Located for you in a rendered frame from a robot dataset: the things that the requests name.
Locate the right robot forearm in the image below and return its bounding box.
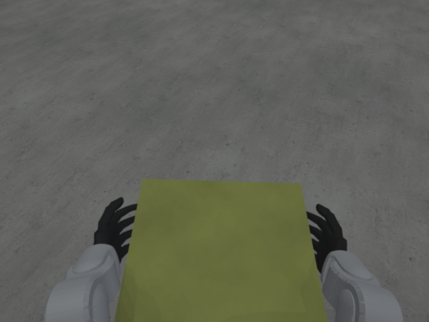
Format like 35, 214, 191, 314
320, 250, 404, 322

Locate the robot right hand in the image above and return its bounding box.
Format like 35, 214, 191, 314
306, 204, 347, 273

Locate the carton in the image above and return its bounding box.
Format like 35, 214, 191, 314
114, 178, 328, 322

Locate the left robot forearm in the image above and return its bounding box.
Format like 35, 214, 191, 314
44, 244, 121, 322

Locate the robot left hand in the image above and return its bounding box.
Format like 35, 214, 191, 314
93, 197, 137, 263

